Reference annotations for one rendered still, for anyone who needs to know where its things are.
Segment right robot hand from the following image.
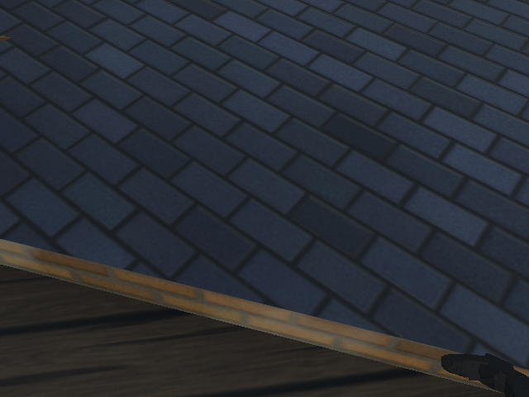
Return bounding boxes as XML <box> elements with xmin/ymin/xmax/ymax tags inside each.
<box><xmin>441</xmin><ymin>353</ymin><xmax>529</xmax><ymax>397</ymax></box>

